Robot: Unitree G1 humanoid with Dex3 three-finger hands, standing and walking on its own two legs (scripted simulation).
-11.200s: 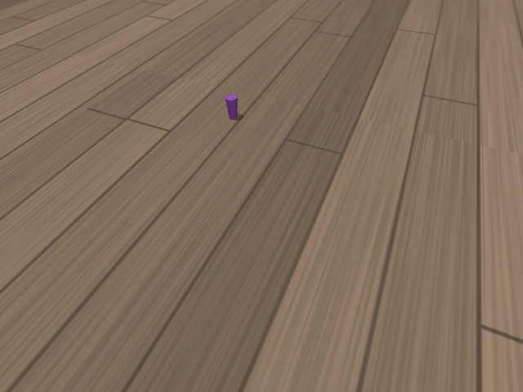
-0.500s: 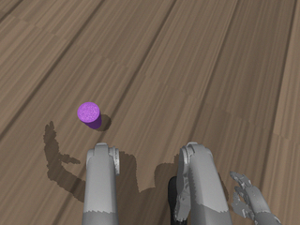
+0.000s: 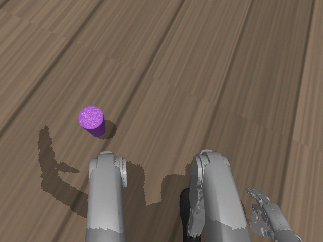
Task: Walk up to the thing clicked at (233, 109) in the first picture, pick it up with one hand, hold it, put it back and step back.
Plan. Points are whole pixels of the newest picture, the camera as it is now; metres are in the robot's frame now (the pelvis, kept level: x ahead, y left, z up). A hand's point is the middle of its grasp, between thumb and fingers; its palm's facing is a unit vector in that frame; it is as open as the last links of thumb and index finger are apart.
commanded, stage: go down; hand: left
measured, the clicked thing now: (95, 124) +0.46 +0.23 -0.31
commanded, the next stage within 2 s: approach in 0.10 s
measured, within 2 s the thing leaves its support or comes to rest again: neither
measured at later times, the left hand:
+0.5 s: hand out of the picture +0.37 +0.41 -0.06, palm faces +0.25 -0.97 -0.02, open 17.6 cm
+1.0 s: hand (64, 131) +0.41 +0.31 -0.24, palm faces +0.18 -0.98 +0.07, open 17.5 cm
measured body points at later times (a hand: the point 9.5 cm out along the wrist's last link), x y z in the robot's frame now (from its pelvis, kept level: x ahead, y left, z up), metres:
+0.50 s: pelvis +0.00 +0.00 -0.04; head +0.21 +0.08 +0.35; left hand +0.35 +0.46 -0.05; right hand +0.18 -0.27 -0.13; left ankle +0.09 +0.14 -0.35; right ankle +0.10 -0.14 -0.35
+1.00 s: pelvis -0.01 +0.02 -0.10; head +0.23 +0.16 +0.26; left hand +0.40 +0.36 -0.25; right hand +0.17 -0.25 -0.15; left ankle +0.09 +0.14 -0.35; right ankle +0.10 -0.14 -0.35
